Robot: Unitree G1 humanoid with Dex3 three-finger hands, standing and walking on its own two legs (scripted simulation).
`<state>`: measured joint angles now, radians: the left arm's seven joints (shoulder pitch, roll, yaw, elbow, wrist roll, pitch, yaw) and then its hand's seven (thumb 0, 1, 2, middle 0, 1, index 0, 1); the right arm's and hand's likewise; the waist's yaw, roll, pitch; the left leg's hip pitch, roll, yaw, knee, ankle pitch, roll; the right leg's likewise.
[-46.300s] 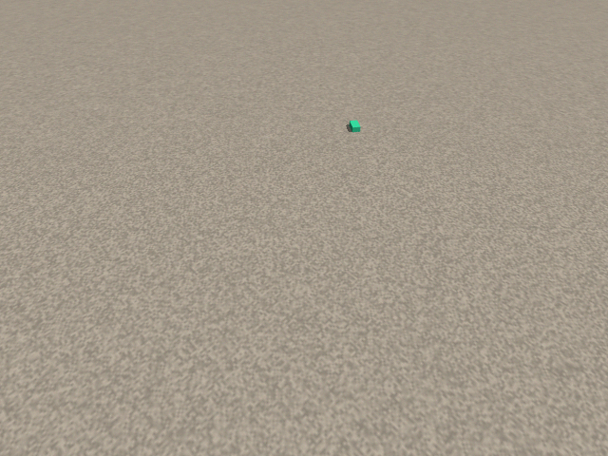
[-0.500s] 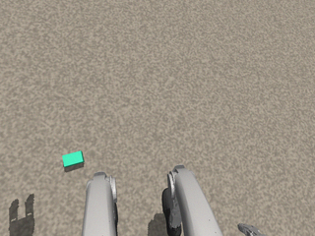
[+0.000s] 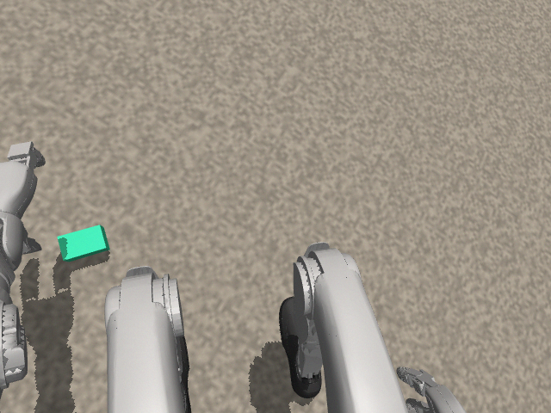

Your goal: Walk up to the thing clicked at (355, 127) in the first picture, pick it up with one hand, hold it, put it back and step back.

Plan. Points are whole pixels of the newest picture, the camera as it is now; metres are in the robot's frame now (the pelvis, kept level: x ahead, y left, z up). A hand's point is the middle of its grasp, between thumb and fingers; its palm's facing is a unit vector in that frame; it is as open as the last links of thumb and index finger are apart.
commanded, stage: approach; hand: left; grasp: from above
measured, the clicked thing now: (84, 243) +0.40 +0.29 -0.38
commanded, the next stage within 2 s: rest palm in 0.38 s
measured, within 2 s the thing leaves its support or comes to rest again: neither
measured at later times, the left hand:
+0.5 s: hand (71, 235) +0.40 +0.28 -0.27, palm faces -0.31 -0.16 -0.94, open 13.3 cm
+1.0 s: hand (81, 250) +0.37 +0.27 -0.31, palm faces -0.35 -0.17 -0.92, open 13.1 cm
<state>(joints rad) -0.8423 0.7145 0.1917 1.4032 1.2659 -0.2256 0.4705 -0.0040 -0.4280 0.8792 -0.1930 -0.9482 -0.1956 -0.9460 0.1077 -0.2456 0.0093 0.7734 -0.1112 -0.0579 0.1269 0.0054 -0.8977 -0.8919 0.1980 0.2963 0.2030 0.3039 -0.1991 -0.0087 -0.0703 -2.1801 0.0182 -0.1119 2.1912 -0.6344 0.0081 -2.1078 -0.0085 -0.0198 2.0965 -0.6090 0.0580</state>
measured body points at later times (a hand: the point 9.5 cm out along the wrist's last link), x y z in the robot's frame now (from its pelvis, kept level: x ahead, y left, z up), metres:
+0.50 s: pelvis +0.01 -0.02 -0.07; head +0.24 +0.04 +0.31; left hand +0.41 +0.28 -0.21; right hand +0.09 -0.30 -0.19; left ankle +0.09 +0.12 -0.36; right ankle +0.12 -0.15 -0.36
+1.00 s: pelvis +0.01 -0.01 -0.09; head +0.23 +0.08 +0.29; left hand +0.39 +0.28 -0.25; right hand +0.12 -0.30 -0.18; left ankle +0.09 +0.12 -0.36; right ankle +0.12 -0.15 -0.36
